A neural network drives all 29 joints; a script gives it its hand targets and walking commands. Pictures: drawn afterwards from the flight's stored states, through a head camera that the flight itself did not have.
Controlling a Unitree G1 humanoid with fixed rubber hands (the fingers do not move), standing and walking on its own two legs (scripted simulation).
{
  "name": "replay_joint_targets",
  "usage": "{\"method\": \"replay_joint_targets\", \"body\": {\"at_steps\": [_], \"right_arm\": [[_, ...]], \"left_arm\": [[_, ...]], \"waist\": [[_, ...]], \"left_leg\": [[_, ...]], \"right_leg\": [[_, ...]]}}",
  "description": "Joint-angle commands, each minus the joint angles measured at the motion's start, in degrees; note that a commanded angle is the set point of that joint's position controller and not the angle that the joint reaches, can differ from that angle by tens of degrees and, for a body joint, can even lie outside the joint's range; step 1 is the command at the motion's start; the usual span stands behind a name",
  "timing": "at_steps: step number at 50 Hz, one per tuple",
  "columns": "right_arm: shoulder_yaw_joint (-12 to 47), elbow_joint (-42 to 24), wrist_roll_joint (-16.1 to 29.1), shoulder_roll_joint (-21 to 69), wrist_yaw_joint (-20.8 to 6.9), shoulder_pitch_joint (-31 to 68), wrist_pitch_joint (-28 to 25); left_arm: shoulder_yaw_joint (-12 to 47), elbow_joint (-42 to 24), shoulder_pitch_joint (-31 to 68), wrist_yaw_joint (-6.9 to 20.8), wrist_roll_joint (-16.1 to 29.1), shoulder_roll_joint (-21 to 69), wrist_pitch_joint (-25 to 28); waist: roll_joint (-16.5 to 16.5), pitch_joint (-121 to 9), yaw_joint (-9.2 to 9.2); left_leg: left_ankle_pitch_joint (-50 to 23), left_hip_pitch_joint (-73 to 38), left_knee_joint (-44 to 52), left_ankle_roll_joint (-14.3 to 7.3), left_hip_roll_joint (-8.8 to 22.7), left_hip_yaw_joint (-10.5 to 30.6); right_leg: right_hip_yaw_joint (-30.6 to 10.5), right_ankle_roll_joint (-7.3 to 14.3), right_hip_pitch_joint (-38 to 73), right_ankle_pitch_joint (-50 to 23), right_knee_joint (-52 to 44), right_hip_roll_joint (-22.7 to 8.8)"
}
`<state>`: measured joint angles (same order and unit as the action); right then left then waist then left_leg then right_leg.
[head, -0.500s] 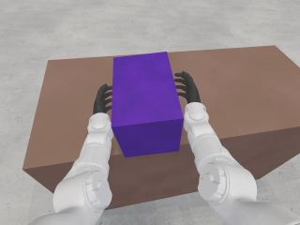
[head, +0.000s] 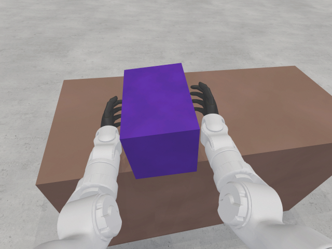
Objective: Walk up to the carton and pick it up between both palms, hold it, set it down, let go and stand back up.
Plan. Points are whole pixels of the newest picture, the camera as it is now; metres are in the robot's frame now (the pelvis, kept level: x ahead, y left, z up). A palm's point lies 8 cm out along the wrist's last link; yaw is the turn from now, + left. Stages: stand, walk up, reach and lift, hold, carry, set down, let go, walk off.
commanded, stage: reach and lift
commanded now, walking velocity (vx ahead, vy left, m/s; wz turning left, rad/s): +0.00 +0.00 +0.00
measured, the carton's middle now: (159, 119) +0.43 +0.02 +0.08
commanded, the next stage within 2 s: hold in 1.70 s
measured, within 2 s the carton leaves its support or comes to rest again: neither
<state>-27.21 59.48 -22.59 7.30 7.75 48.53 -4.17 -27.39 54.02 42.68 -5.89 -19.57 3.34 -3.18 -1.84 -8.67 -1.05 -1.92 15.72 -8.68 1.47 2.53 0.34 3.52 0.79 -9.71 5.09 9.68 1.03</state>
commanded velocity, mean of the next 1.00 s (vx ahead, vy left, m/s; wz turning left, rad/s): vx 0.00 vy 0.00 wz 0.00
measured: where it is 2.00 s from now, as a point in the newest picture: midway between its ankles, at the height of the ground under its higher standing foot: outside the picture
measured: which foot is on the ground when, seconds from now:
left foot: down 0.00-1.00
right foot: down 0.00-1.00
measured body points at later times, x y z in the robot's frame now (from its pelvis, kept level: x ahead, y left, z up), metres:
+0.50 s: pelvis +0.00 +0.00 +0.00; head -0.02 +0.03 +0.45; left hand +0.41 +0.15 +0.13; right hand +0.41 -0.11 +0.15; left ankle +0.06 +0.13 -0.75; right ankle -0.01 -0.11 -0.75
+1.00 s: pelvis +0.01 +0.00 +0.00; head +0.00 +0.03 +0.45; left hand +0.39 +0.13 +0.14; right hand +0.38 -0.13 +0.14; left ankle +0.06 +0.13 -0.75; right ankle -0.01 -0.11 -0.75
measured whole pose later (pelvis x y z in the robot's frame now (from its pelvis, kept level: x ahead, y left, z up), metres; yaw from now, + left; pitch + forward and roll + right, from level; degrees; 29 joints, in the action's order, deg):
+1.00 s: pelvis +0.01 +0.00 +0.00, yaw +1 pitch -3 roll -1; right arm -0.5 20.2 5.3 1.9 15.4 29.8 15.8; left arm -9.2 10.3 30.6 -5.8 -12.6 3.7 -31.5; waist -3.1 1.6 -3.1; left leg 3.3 8.4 -14.6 1.5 2.3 1.1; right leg 3.8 0.7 -0.2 8.1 11.3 1.0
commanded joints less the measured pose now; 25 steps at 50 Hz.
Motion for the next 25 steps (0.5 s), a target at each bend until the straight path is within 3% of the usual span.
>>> {"method": "replay_joint_targets", "body": {"at_steps": [1, 11, 12, 14, 18, 25], "right_arm": [[16.3, -3.7, 1.7, 28.9, -7.4, 32.4, -2.2], [28.1, -7.8, 13.2, 31.9, -5.8, 30.4, 0.8], [23.7, -10.4, 13.9, 28.7, -5.9, 35.3, 2.3], [24.6, -12.1, 14.6, 28.8, -6.0, 34.9, 3.2], [27.0, -17.0, 16.4, 28.0, -5.6, 34.2, 4.9], [32.2, -22.5, 21.5, 23.9, -2.6, 25.9, 8.7]], "left_arm": [[17.9, -13.6, 47.7, 6.9, 2.3, 26.8, 5.1], [28.0, -19.7, 45.6, 6.0, 8.1, 31.8, 1.4], [26.4, -23.8, 56.4, 6.7, 9.6, 32.4, 1.1], [28.1, -26.2, 54.5, 6.1, 9.5, 33.1, -0.6], [30.0, -27.3, 49.3, 6.6, 9.5, 34.3, -3.7], [29.8, -30.7, 37.8, 9.9, 6.8, 32.6, -9.1]], "waist": [[3.9, -28.1, -0.47], [3.5, -26.9, -0.66], [4.8, -22.3, 0.81], [3.8, -24.8, -0.25], [4.0, -29.1, -1.0], [2.3, -18.8, -2.24]], "left_leg": [[-1.4, -18.1, -2.9, -1.0, -2.9, -2.3], [-1.8, -18.7, -4.7, -1.3, -2.7, -1.9], [3.0, -18.8, -4.8, -1.4, -3.7, -0.9], [4.7, -21.5, -5.0, -1.6, -2.8, -1.5], [-1.5, -23.6, -7.3, -2.1, -2.8, -0.8], [-5.9, -24.1, -7.1, -0.8, -4.2, -0.1]], "right_leg": [[1.6, -3.5, 3.7, -10.2, 0.9, 1.8], [0.5, -3.6, 2.8, -9.7, 2.4, 1.7], [2.7, -3.3, 2.3, -2.2, 1.4, 1.6], [2.5, -2.9, -1.2, 1.9, 1.1, 1.6], [1.8, -2.3, 2.4, -5.8, 1.4, 1.5], [1.7, -3.0, 9.0, -12.1, 0.7, 1.9]]}}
